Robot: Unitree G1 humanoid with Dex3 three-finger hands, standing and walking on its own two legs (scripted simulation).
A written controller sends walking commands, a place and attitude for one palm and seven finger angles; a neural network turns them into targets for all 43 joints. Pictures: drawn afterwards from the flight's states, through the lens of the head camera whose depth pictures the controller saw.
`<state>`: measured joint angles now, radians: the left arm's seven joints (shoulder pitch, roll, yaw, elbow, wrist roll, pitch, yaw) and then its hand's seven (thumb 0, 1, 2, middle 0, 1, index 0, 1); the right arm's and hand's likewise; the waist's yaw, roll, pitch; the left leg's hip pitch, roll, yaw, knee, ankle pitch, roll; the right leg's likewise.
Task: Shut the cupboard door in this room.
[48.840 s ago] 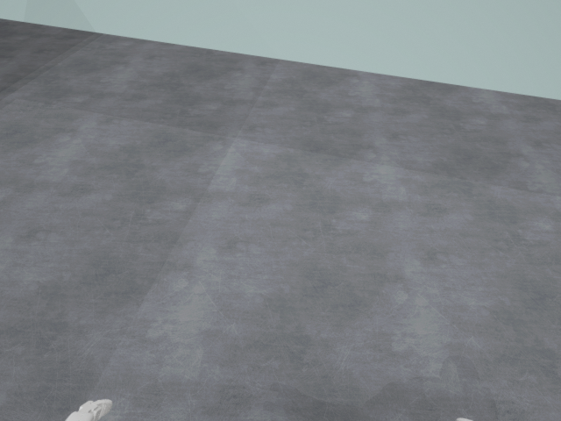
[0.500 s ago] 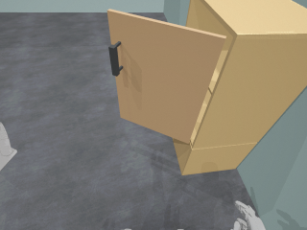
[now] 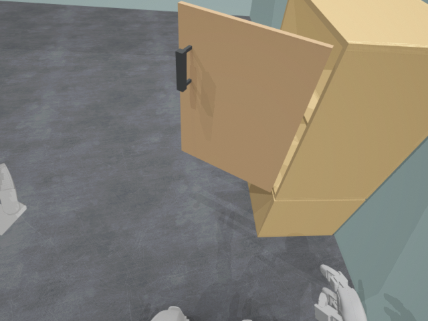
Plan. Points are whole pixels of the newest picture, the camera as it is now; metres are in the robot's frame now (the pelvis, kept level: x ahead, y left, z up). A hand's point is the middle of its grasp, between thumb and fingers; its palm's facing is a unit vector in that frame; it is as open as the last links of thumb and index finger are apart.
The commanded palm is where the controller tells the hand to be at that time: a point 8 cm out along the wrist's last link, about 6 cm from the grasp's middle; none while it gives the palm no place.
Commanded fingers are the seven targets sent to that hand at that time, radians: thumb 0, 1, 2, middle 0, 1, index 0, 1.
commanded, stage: step back with the hand held close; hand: left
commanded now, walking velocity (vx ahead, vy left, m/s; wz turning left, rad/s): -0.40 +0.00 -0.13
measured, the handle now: (185, 68) +0.80 +0.12 +0.05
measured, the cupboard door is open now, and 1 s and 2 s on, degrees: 58 58 58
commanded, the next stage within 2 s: stop stepping back and stand still in 0.44 s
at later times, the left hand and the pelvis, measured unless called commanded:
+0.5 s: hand out of the picture +0.13 +0.26 +0.21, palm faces +0.42 -0.84 -0.33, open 7.4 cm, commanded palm +0.05 +0.30 +0.20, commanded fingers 0.00 0.90 0.90 -0.20 -0.30 -0.20 -0.30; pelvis -0.11 +0.01 +0.01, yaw -4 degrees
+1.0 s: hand out of the picture +0.04 +0.26 +0.18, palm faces +0.34 -0.85 -0.40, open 7.4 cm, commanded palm -0.04 +0.30 +0.20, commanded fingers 0.00 0.90 0.90 -0.20 -0.30 -0.20 -0.30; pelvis -0.22 +0.03 +0.01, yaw -9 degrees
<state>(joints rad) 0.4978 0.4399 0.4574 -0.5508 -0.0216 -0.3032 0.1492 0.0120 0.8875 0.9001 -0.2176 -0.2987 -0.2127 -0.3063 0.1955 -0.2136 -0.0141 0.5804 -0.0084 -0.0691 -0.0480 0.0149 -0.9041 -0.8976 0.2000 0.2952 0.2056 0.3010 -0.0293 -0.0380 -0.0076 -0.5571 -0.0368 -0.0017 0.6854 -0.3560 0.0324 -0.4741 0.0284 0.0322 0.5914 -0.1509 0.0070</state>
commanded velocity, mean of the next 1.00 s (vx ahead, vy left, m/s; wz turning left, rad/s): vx -0.07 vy -0.01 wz -0.08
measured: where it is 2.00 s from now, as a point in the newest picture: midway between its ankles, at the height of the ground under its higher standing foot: outside the picture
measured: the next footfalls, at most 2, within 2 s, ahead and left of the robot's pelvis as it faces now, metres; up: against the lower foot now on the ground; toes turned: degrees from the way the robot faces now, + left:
right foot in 0.26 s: -0.10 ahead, -0.14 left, +0.00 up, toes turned +4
left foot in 0.38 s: +0.10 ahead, +0.10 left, +0.00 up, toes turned +5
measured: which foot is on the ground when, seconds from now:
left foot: down 0.00-0.30, up 0.32-0.36, down 0.38-0.62, up 0.64-0.84, down 0.86-1.00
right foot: down 0.00-0.04, up 0.06-0.24, down 0.26-0.86, up 0.88-1.00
